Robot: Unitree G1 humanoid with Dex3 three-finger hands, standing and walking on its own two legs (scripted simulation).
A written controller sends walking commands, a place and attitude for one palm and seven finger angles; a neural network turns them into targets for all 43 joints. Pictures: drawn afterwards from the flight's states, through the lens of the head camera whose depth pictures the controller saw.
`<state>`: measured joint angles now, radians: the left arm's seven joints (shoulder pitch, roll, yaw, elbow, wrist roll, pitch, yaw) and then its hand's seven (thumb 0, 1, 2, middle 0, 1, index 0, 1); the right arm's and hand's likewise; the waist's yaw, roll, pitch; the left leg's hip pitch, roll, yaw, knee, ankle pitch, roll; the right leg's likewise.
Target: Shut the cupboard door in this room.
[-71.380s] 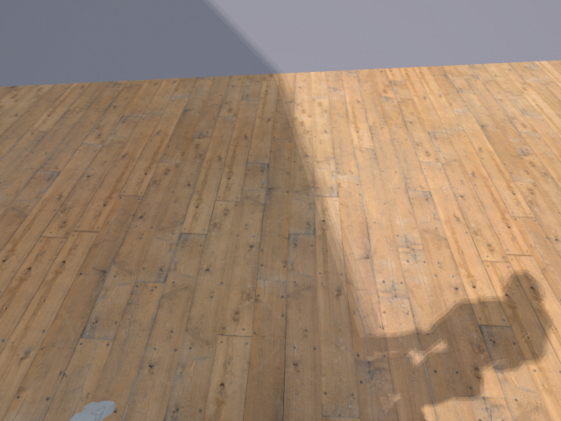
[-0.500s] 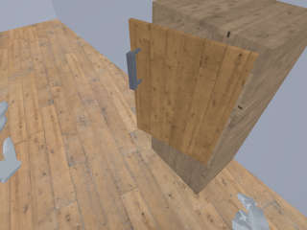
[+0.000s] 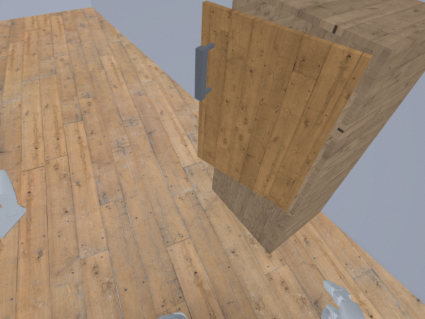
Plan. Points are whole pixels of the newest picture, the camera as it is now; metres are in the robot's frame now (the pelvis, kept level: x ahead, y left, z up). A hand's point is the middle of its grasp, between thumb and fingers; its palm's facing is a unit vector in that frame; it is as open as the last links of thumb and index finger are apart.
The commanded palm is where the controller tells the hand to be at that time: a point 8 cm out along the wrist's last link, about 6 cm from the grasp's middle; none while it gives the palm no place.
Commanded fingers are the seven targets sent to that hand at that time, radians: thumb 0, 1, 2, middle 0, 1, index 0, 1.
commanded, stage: step back with the hand held close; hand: left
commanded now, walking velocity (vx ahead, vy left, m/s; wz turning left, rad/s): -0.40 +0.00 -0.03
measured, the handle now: (205, 72) +0.75 +0.06 +0.08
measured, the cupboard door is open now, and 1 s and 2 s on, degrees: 16 16 16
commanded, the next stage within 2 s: stop stepping back and stand still in 0.42 s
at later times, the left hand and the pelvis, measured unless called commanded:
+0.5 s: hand (24, 295) +0.11 +0.20 +0.20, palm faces +0.22 -0.82 -0.53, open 7.4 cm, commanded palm +0.05 +0.26 +0.20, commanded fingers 0.00 0.90 0.90 -0.20 -0.30 -0.20 -0.30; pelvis -0.10 -0.03 +0.01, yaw -3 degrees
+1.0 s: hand out of the picture +0.05 +0.28 +0.22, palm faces +0.35 -0.81 -0.47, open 7.5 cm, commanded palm -0.01 +0.32 +0.20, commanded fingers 0.00 0.90 0.90 -0.20 -0.30 -0.20 -0.30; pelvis -0.16 +0.03 +0.03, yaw -2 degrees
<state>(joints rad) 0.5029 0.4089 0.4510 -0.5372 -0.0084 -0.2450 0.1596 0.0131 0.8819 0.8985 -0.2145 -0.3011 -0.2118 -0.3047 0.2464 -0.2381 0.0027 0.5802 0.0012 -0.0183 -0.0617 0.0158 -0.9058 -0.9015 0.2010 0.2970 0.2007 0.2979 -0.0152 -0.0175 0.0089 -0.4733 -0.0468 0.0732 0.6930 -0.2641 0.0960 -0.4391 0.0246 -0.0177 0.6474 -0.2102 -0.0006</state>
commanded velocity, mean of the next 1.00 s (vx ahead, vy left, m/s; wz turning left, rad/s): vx -0.12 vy -0.03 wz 0.00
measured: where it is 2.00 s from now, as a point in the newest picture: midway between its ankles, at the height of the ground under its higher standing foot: outside the picture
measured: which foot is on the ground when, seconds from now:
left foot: down 0.00-0.54, up 0.56-0.74, down 0.76-1.00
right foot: down 0.00-0.08, up 0.10-0.26, down 0.28-1.00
